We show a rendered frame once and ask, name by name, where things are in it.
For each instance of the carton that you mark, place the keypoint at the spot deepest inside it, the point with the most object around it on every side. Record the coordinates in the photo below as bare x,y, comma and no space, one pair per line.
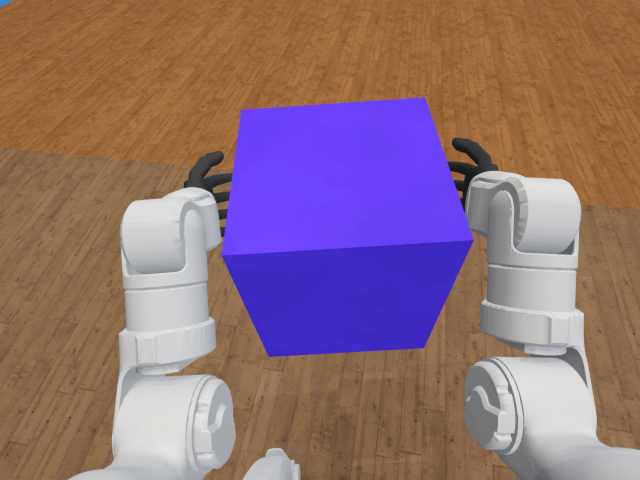
345,231

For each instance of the left robot shin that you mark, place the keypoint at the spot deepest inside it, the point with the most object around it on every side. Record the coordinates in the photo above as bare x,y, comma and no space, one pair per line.
275,452

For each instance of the robot left upper arm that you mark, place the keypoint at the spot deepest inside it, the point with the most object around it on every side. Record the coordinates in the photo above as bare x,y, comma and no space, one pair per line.
171,428

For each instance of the robot left thigh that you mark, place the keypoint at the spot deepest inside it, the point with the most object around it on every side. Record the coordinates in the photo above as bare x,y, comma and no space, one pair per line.
273,468

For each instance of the robot left forearm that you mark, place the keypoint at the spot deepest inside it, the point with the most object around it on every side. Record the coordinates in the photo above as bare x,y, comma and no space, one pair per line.
164,245

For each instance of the robot right upper arm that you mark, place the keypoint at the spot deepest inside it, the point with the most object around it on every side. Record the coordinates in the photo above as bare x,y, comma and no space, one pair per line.
537,415

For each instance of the right robot hand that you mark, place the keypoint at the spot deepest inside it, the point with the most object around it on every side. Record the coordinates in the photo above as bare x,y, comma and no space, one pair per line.
478,155

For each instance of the left robot hand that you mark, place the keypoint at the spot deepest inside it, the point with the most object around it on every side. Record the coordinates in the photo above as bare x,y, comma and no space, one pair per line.
199,171

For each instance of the robot right forearm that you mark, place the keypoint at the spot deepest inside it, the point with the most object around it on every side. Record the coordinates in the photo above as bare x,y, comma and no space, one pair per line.
532,230

